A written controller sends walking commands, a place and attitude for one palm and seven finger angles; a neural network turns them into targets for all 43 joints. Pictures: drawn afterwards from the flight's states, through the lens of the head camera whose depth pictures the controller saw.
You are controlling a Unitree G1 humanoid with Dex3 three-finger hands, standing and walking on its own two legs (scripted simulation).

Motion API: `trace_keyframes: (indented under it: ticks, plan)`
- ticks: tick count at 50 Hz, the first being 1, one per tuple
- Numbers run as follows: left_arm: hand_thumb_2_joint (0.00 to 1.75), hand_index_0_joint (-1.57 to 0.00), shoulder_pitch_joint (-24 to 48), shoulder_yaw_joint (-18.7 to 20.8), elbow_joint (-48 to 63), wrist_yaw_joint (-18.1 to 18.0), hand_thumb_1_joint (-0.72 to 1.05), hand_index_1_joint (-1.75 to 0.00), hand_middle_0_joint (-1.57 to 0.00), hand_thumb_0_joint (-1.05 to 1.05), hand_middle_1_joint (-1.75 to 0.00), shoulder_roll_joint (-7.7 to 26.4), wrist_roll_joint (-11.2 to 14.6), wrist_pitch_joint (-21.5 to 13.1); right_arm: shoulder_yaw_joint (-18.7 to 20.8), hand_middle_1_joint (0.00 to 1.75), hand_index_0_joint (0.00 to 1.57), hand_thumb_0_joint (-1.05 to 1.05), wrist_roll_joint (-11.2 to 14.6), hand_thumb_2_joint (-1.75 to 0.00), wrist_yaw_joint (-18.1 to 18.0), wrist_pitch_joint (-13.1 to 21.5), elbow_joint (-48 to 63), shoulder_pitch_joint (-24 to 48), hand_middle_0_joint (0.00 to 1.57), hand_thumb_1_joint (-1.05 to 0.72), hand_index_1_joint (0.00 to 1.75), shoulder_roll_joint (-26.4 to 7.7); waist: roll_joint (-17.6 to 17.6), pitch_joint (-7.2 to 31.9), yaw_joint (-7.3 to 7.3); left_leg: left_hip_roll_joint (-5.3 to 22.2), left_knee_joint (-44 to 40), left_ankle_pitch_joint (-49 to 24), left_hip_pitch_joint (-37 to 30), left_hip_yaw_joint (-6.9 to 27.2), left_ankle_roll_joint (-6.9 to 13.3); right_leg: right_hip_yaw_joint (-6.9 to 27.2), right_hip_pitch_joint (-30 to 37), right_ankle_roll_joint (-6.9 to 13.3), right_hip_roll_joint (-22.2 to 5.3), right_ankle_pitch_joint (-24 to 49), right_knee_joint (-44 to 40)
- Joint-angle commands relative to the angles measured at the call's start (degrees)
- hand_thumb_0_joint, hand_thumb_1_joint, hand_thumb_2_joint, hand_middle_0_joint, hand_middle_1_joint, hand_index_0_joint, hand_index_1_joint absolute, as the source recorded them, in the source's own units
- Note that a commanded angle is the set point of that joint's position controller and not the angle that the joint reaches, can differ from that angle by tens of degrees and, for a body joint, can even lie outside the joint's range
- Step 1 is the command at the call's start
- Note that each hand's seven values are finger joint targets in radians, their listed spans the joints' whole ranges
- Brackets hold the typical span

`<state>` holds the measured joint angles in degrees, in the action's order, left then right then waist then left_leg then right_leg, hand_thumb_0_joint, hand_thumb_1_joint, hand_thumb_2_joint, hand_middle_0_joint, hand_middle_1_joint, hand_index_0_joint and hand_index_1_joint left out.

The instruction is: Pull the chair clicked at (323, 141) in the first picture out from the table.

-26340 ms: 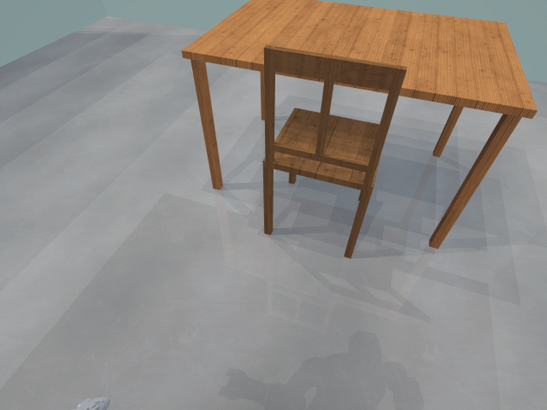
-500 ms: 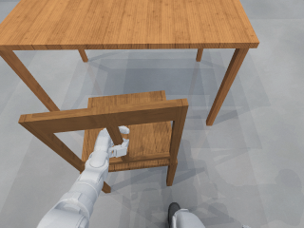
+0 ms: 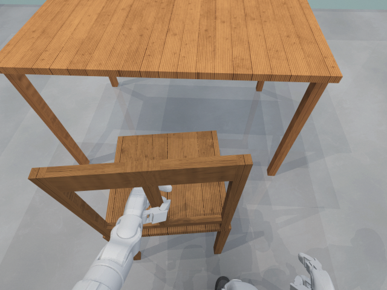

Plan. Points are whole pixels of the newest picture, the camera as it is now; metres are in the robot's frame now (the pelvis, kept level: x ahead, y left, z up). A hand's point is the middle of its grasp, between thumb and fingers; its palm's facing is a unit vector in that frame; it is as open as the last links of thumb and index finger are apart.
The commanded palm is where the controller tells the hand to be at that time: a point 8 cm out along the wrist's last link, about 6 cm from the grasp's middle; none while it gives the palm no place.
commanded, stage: stop walking, hand still on the chair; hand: left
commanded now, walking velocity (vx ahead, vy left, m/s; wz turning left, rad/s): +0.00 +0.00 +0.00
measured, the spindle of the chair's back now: (158, 205) +0.31 +0.11 -0.10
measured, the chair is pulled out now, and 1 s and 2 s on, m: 0.27 0.28 0.28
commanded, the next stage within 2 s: open the thumb and straighten the fingers in 0.36 s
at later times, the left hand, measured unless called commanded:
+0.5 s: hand (157, 210) +0.29 +0.10 -0.06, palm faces -0.11 -0.98 -0.13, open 5.9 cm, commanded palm +0.27 +0.16 -0.04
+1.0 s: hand (155, 204) +0.30 +0.11 -0.06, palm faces -0.10 -0.99 -0.13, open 14.9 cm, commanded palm +0.28 +0.17 -0.04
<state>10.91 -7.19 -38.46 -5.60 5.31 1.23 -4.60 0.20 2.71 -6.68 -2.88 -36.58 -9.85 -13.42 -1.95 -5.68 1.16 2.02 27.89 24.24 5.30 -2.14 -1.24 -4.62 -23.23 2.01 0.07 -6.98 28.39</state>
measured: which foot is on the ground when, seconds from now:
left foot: down 0.00-1.00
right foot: down 0.00-1.00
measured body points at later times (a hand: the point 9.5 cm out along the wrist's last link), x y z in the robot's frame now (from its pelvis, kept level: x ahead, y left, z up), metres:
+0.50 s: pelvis +0.01 +0.02 +0.00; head +0.06 +0.01 +0.45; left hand +0.29 +0.15 -0.05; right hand +0.12 -0.22 -0.12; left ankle -0.11 +0.12 -0.73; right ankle +0.09 -0.10 -0.73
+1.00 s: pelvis -0.01 +0.02 -0.02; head +0.05 +0.00 +0.42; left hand +0.31 +0.16 -0.05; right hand +0.11 -0.23 -0.14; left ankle -0.11 +0.12 -0.73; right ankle +0.09 -0.10 -0.73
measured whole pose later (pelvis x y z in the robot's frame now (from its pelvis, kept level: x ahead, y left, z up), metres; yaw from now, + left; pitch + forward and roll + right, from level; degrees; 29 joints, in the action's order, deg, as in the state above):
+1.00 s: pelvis -0.01 +0.02 -0.02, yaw +1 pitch +11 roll +1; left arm 10.7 -4.7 -29.0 -2.8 6.5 3.1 5.9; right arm -0.2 2.3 -1.1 3.2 -36.1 -15.0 -13.8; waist -1.5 4.5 3.0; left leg -1.1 41.6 29.1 23.7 -2.3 0.7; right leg -3.4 -41.1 0.5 -3.5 -10.5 40.4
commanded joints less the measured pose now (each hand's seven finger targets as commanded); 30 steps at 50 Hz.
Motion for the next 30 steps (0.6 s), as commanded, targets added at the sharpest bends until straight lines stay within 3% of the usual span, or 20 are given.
trace_keyframes:
  ticks: [1,3,7,10,12,13,22,23,24,25,26,27,28,30]
  plan:
    - [0.90,-0.50,13.1,3.4,14.7,-0.7,0.90,-1.45,-0.50,0.00,-1.45,5.9,0.9,-3.3,1.8,0.30,0.20,0.00,-0.2,-0.90,0.0,1.7,6.1,-0.6,0.20,-0.90,0.30,-6.1,3.0,20.4,0.06,5.1,-3.8,-20.0,4.5,1.6,0.3,8.5,23.6,0.3,-8.1,21.4,0.0]
    - [0.90,-0.50,12.5,2.9,15.0,-0.7,0.90,-1.45,-0.50,0.00,-1.45,5.9,1.0,-3.1,1.8,0.30,0.20,0.00,-0.2,-0.90,-0.1,1.6,5.9,-0.3,0.20,-0.90,0.30,-6.1,1.1,19.5,0.24,5.2,-4.4,-21.2,4.1,1.6,0.3,8.3,23.6,0.5,-7.9,22.2,-0.2]
    - [0.90,-0.50,11.5,2.6,15.4,-0.7,0.90,-1.45,-0.50,0.00,-1.45,5.0,0.8,-2.8,1.4,0.30,0.20,0.00,-0.5,-0.90,0.3,1.1,6.9,0.2,0.20,-0.90,0.30,-5.8,2.8,19.1,-0.07,5.2,-5.0,-19.6,4.3,1.7,0.2,8.3,23.8,0.6,-7.7,19.6,-0.4]
    - [0.90,-0.50,10.9,2.4,16.4,-0.7,0.90,-1.45,-0.50,0.00,-1.45,5.0,0.8,-2.8,1.3,0.30,0.20,0.00,-0.6,-0.90,0.3,1.1,7.0,0.2,0.20,-0.90,0.30,-5.8,1.3,18.9,-0.11,5.6,-5.4,-22.5,3.3,1.6,0.4,7.8,23.5,0.7,-7.4,21.3,0.1]
    - [0.90,-0.50,10.6,2.4,16.7,-0.7,0.90,-1.45,-0.50,0.00,-1.45,4.8,0.8,-2.8,1.3,0.30,0.20,0.00,-0.7,-0.90,0.4,0.9,7.2,0.4,0.20,-0.90,0.30,-5.6,2.4,18.9,-0.14,5.6,-5.3,-22.6,3.3,1.6,0.3,7.9,23.9,0.8,-7.4,21.3,0.1]
    - [0.90,-0.50,10.3,2.1,16.8,-0.8,0.90,-1.45,-0.50,0.00,-1.45,5.2,1.0,-2.7,1.4,0.30,0.20,0.00,-0.7,-0.90,0.3,1.1,6.7,0.3,0.20,-0.90,0.30,-5.9,1.0,18.6,0.04,5.6,-5.6,-22.9,3.0,1.6,0.3,7.7,23.7,0.7,-7.5,21.9,0.0]
    - [0.90,-0.50,8.6,1.9,16.5,-0.8,0.90,-1.45,-0.50,0.00,-1.45,4.4,1.0,-2.9,1.1,0.30,0.20,0.00,-0.9,-0.90,0.4,1.0,6.7,0.1,0.20,-0.90,0.30,-5.6,2.2,17.7,-0.17,5.9,-6.1,-22.3,3.0,1.9,0.5,7.7,22.5,0.9,-7.2,19.4,0.3]
    - [0.90,-0.50,6.7,4.4,15.9,-1.2,0.90,-1.45,-0.50,0.00,-1.45,7.2,1.1,-3.0,1.4,0.30,0.20,0.00,-0.9,-0.90,0.3,1.0,6.0,-0.7,0.20,-0.90,0.30,-6.3,0.6,17.4,-0.18,5.7,-6.5,-22.0,3.5,1.9,0.4,7.7,22.9,1.0,-7.2,19.2,0.0]
    - [0.84,-0.50,0.4,-1.1,7.0,-0.6,0.78,-1.45,-0.50,0.00,-1.45,-1.4,2.8,0.9,1.8,0.30,0.20,0.00,1.0,-0.90,2.3,1.8,4.5,-2.4,0.20,-0.90,0.30,-7.1,12.0,17.8,2.85,0.7,-3.4,-23.1,15.1,0.6,1.3,0.8,17.9,-0.8,-3.4,16.0,0.7]
    - [0.78,-0.50,3.9,0.3,11.1,-0.4,0.66,-1.45,-0.50,0.00,-1.45,0.3,2.5,1.6,2.1,0.30,0.20,0.00,1.0,-0.90,3.2,2.5,4.7,-2.6,0.20,-0.90,0.30,-7.6,12.9,19.2,2.41,0.4,-1.1,-23.2,17.5,0.2,1.8,1.9,17.4,-0.7,-3.0,15.9,1.2]
    - [0.73,-0.50,7.9,0.5,14.9,-0.3,0.54,-1.45,-0.50,0.00,-1.45,0.7,2.3,2.0,2.6,0.30,0.20,0.00,0.7,-0.90,3.6,3.2,4.8,-2.7,0.20,-0.90,0.30,-7.7,11.4,21.1,2.87,0.1,-0.6,-23.3,17.8,0.1,1.8,2.3,17.6,-0.7,-3.1,16.6,1.9]
    - [0.67,-0.50,9.6,2.1,17.1,-0.7,0.42,-1.45,-0.50,0.00,-1.45,3.1,1.8,1.9,2.9,0.30,0.20,0.00,0.5,-0.90,4.0,4.3,4.5,-3.0,0.20,-0.90,0.30,-7.4,7.2,21.7,2.99,-0.5,-0.3,-22.1,17.9,0.0,1.4,2.5,16.4,-1.0,-3.2,15.0,2.5]
    - [0.61,-0.50,7.9,1.4,18.9,-0.8,0.30,-1.45,-0.50,0.00,-1.45,3.2,0.9,2.0,2.8,0.30,0.20,0.00,0.2,-0.90,4.6,5.3,4.8,-2.6,0.20,-0.90,0.30,-7.2,0.8,21.9,2.01,-0.9,-0.1,-22.5,17.8,-0.2,0.9,2.5,15.3,-0.6,-3.5,13.8,3.4]
    - [0.49,-0.50,8.2,0.9,20.5,-0.5,0.05,-1.45,-0.50,0.00,-1.45,3.3,-0.1,2.5,2.6,0.30,0.20,0.00,-0.2,-0.90,5.4,6.5,4.6,-3.2,0.20,-0.90,0.30,-6.9,-1.5,23.6,2.14,-0.9,1.1,-25.1,18.5,0.1,0.3,2.1,13.3,-0.1,-3.3,14.1,5.1]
